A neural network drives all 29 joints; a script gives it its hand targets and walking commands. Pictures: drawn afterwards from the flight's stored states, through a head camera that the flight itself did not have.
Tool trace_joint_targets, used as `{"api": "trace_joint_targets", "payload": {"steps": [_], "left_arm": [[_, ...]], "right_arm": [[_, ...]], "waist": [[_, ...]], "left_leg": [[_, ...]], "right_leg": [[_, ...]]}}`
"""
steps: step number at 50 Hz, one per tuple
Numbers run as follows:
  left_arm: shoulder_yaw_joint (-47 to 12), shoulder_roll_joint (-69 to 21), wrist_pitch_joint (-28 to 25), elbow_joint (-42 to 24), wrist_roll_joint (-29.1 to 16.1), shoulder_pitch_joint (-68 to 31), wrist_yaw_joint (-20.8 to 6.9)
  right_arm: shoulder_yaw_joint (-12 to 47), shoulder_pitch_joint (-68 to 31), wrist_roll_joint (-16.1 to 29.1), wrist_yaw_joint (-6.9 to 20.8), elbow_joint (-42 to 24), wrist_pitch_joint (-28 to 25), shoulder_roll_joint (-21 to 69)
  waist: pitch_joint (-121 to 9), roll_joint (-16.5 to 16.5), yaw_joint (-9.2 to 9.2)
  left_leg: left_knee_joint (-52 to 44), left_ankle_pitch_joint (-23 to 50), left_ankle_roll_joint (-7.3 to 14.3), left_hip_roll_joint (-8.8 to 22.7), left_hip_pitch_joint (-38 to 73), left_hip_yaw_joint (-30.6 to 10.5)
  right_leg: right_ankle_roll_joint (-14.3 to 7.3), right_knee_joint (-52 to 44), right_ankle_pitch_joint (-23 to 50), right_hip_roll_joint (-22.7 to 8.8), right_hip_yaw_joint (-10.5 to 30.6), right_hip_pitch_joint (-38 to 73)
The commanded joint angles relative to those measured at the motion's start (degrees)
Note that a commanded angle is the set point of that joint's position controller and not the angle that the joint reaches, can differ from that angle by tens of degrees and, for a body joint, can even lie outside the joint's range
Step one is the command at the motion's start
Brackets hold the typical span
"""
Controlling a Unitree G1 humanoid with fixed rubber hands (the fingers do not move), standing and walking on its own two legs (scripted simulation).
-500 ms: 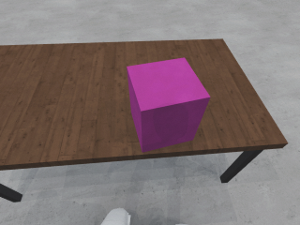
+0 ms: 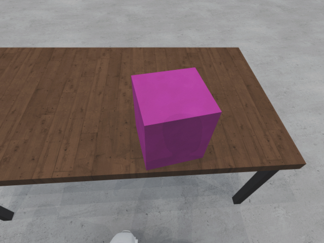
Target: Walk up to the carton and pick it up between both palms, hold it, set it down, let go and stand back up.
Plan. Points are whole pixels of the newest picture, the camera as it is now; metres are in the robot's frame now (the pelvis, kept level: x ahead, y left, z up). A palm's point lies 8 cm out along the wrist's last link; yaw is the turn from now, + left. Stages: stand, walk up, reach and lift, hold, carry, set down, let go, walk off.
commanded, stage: walk up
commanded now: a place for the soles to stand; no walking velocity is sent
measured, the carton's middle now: (170, 120) +0.49 -0.02 -0.04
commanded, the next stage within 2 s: none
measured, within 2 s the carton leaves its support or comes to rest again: neither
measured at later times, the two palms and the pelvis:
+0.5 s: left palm out of the picture +0.05 +0.31 -0.10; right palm out of the picture +0.07 -0.36 -0.08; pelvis +0.01 -0.02 +0.00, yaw +2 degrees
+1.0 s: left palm out of the picture +0.05 +0.30 -0.10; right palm out of the picture +0.08 -0.37 -0.07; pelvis +0.01 -0.03 +0.01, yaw +3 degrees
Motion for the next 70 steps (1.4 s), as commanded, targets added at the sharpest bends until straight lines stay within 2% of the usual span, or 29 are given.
{"api": "trace_joint_targets", "payload": {"steps": [1, 7, 10, 11, 12, 13, 18, 21, 23, 25, 30, 32, 33, 34, 35, 37, 42, 44, 45, 51, 53, 54, 55, 61, 64, 65, 66, 67, 70], "left_arm": [[6.0, 14.7, -2.4, -3.3, 0.8, -3.0, 1.2], [4.7, 11.7, -2.1, -3.0, -0.3, 1.1, 1.6], [3.4, 9.5, -1.5, -5.3, -1.8, -3.7, 1.5], [2.8, 7.2, -1.6, -6.2, -2.3, -3.4, 1.5], [3.1, 7.7, -0.5, -5.9, -2.4, -3.7, 1.5], [3.7, 9.4, 0.5, -4.7, -1.6, -3.2, 1.5], [4.5, 8.5, -0.2, -1.6, -0.6, 2.3, 0.1], [4.9, 8.5, -1.1, 0.7, 0.1, 6.2, 0.5], [6.1, 15.0, -2.1, -1.1, 1.0, 2.8, 1.2], [5.8, 14.7, -2.6, -2.8, 0.6, -2.7, 1.2], [4.5, 11.7, -2.6, -2.7, -0.3, -0.2, 1.4], [3.9, 10.8, -1.8, -3.7, -1.3, -2.9, 1.3], [3.2, 9.5, -1.8, -4.5, -1.9, -3.3, 1.3], [2.7, 7.3, -1.8, -5.3, -2.4, -3.2, 1.3], [3.1, 7.9, -0.7, -4.6, -2.5, -3.5, 1.6], [3.4, 8.9, 0.0, -3.9, -1.4, -2.8, 1.0], [4.4, 8.6, -1.6, 0.4, -0.7, 4.6, 0.9], [5.5, 14.2, -2.5, -0.8, 0.3, 1.6, 1.3], [5.7, 15.3, -2.7, -1.6, 0.2, -0.9, 1.2], [3.8, 11.0, -2.3, -3.1, -1.0, -4.4, 0.9], [2.9, 7.6, -1.9, -4.8, -1.9, -4.6, 0.9], [4.1, 9.4, -2.1, -6.8, -0.9, -3.9, -0.1], [4.7, 10.8, -1.7, -6.1, 0.2, -4.7, -0.2], [5.5, 9.7, -3.1, -3.1, -0.5, 1.1, -1.8], [5.8, 8.2, -4.5, 0.6, -0.8, 9.9, -0.5], [6.6, 11.2, -5.1, 2.1, 0.0, 15.0, 0.5], [7.0, 15.6, -5.6, 0.8, 0.8, 12.6, 1.4], [7.4, 18.4, -5.6, -1.5, 0.3, 7.2, 1.7], [5.7, 13.1, -6.3, -1.5, -0.9, 3.3, 1.7]], "right_arm": [[-3.5, -2.6, 0.9, -0.9, -2.2, -0.8, -11.8], [-2.3, -0.2, 1.0, -0.6, -2.5, -2.8, -8.0], [-3.9, 7.4, -0.1, -1.2, -0.4, -3.8, -10.7], [-5.0, 8.7, -1.1, -1.6, -0.9, -3.9, -14.8], [-5.2, 8.2, -0.6, -1.8, -1.8, -3.6, -17.0], [-5.4, 5.4, 0.0, -1.7, -1.9, -3.3, -17.1], [-4.7, -2.7, -1.1, -0.9, -3.8, -2.1, -15.2], [-3.6, -6.4, -0.5, -0.2, -4.2, -0.9, -12.6], [-2.2, -5.8, 0.5, -0.3, -5.0, -0.5, -7.5], [-3.3, -3.5, 0.6, -0.6, -3.2, -0.8, -11.2], [-2.3, -0.7, 0.9, -0.2, -2.7, -2.6, -8.5], [-2.8, 3.2, 0.4, -0.4, -1.2, -3.5, -8.1], [-3.8, 5.0, -0.4, -0.7, -0.9, -3.6, -10.6], [-4.5, 5.4, -1.2, -1.1, -1.6, -3.8, -14.4], [-4.5, 5.1, -0.5, -1.1, -2.2, -3.6, -16.0], [-4.9, 0.7, -0.6, -1.1, -2.7, -3.2, -16.5], [-3.2, -6.7, -0.1, -0.1, -4.2, -1.5, -12.1], [-2.1, -6.5, 0.6, 0.0, -5.1, -1.0, -7.6], [-2.9, -6.0, 0.2, -0.3, -4.1, -0.8, -10.0], [-3.0, 3.0, 0.4, 0.1, -1.0, -3.2, -8.7], [-4.3, 4.5, -1.0, -0.6, -1.1, -3.7, -14.0], [-6.5, 10.8, -0.6, 0.2, -1.7, -4.1, -19.9], [-7.2, 10.0, -0.1, 0.4, -1.3, -4.2, -20.7], [-6.1, 1.5, -1.2, 1.6, -3.8, -3.2, -16.6], [-4.7, -6.3, -0.6, 2.3, -5.2, -1.6, -13.7], [-3.3, -6.2, -0.2, 2.3, -5.6, -1.1, -8.8], [-1.0, -5.3, 0.4, 2.0, -6.4, -1.1, -3.2], [-2.5, -5.2, 0.5, 1.3, -6.0, -0.7, -8.1], [-3.3, -2.4, 1.1, 2.0, -4.0, -1.6, -10.6]], "waist": [[4.1, -1.7, 2.0], [-4.5, -4.2, 1.74], [-9.6, 1.9, -3.31], [-12.7, 12.1, -3.75], [-12.1, 15.3, -3.46], [-8.7, 11.6, -2.51], [-3.0, 14.3, 0.15], [-3.0, 9.1, 3.34], [1.1, -7.7, 2.73], [3.0, -1.9, 1.66], [-4.3, -3.8, 0.82], [-6.0, -0.9, -1.54], [-8.1, 3.4, -2.59], [-10.5, 12.6, -2.48], [-9.8, 14.6, -2.44], [-5.2, 12.3, -1.41], [-4.0, 10.5, 3.2], [-0.9, -5.5, 2.17], [-0.3, -2.1, 2.26], [-4.3, -0.8, -2.19], [-8.7, 11.1, -2.21], [-10.5, 16.2, -3.61], [-6.9, 13.1, -3.96], [-2.9, 15.1, -1.73], [-4.7, 10.6, 5.26], [-4.8, -1.1, 7.44], [-1.5, -12.2, 5.66], [-0.7, -3.6, 4.57], [3.8, -0.8, 1.91]], "left_leg": [[11.2, -7.6, 0.8, -2.6, -10.5, -3.9], [-1.6, -5.1, 1.0, -2.3, -2.9, 5.6], [-13.1, 19.0, 3.6, 0.2, 18.0, 1.6], [-15.0, 25.9, 7.5, 9.1, 25.0, -14.4], [-18.9, 24.6, 15.1, 19.3, 22.3, -30.2], [-19.7, 13.4, 17.5, 20.4, 15.0, -29.3], [-20.0, -1.1, 10.9, 12.0, 1.1, -18.0], [-11.8, -5.7, 6.2, 7.6, -4.0, -11.3], [6.4, -9.2, 0.8, -4.3, -11.1, 1.0], [10.2, -9.8, 1.0, -2.1, -7.5, -2.4], [-2.5, -6.7, 0.6, -1.6, -0.1, 4.7], [-12.5, 9.6, 0.9, -2.2, 9.9, 6.0], [-12.8, 18.4, 2.3, 0.7, 17.6, 0.8], [-16.1, 24.0, 6.6, 10.5, 21.8, -16.2], [-19.1, 21.9, 14.1, 18.6, 18.2, -27.6], [-19.7, 10.3, 15.5, 18.0, 11.5, -24.9], [-11.6, 8.5, 5.6, 7.7, 0.0, -10.2], [3.1, -3.5, 0.4, -2.9, -7.4, 1.8], [7.8, -10.7, 0.6, -2.0, -4.6, 0.0], [-12.5, 6.9, 0.6, -1.7, 10.7, 5.3], [-16.7, 21.4, 5.1, 9.5, 20.0, -14.2], [-22.1, 0.8, 13.2, 18.2, 25.9, -30.3], [-25.5, -15.3, 16.2, 20.6, 23.5, -34.5], [-24.7, -14.3, 11.4, 13.1, 10.2, -18.1], [-9.2, -7.7, 6.6, 6.7, 0.2, -6.6], [7.6, -6.7, 3.7, 2.2, -7.0, -1.1], [17.9, -11.4, -0.1, -6.0, -20.1, 1.1], [19.3, -10.3, -0.1, -3.6, -19.0, -4.0], [15.7, -3.1, -0.4, 0.7, -15.5, -2.8]], "right_leg": [[-4.3, -30.6, -11.4, -16.1, 23.1, 0.1], [-7.5, -10.5, 42.6, -12.1, 9.4, 12.5], [-3.8, 3.3, 36.1, -7.2, 2.8, -0.3], [-0.8, 10.5, 23.0, -3.3, 0.5, -9.6], [0.5, 12.6, -10.1, 0.9, 2.8, -13.3], [0.5, 15.8, -14.2, -1.9, 5.9, -11.1], [-0.4, 2.0, -5.2, -1.2, 1.9, -2.4], [-0.7, -15.3, 2.5, -0.5, 2.3, 7.2], [-3.2, -31.7, -10.7, -15.2, 26.0, 3.7], [-6.8, -29.3, -7.8, -17.1, 23.8, -0.6], [-9.3, -12.6, 35.3, -12.1, 11.0, 8.9], [-6.8, -5.3, 35.0, -9.0, 5.6, 4.2], [-4.6, -0.5, 31.1, -7.3, 4.1, -1.7], [-1.0, 7.1, 19.9, -3.0, 1.5, -8.7], [0.1, 8.8, -10.2, 0.4, 2.8, -10.6], [-0.7, 9.8, -13.2, -2.3, 4.8, -8.9], [-1.5, -15.4, 5.2, -1.2, 2.2, 6.8], [-4.8, -28.8, -0.9, -14.8, 22.3, 5.8], [-8.3, -29.2, -5.5, -18.4, 24.1, 1.3], [-7.3, -9.4, 28.1, -9.7, 6.8, 1.4], [-1.7, 3.6, 17.4, -3.2, 1.9, -7.3], [-1.6, 11.7, -12.9, 2.1, 0.4, -17.6], [-1.7, 16.8, -16.5, -0.2, 4.6, -21.3], [0.2, 3.2, -7.6, -1.2, 1.9, -9.8], [-0.1, -17.2, 5.5, 1.5, -2.1, 9.9], [0.9, -25.2, 3.2, -3.3, 7.8, 17.0], [-0.6, -32.3, -3.6, -15.3, 31.1, 17.3], [-4.2, -36.4, -13.2, -22.0, 37.1, 11.7], [-5.2, -28.1, 10.1, -14.3, 22.0, 11.9]]}}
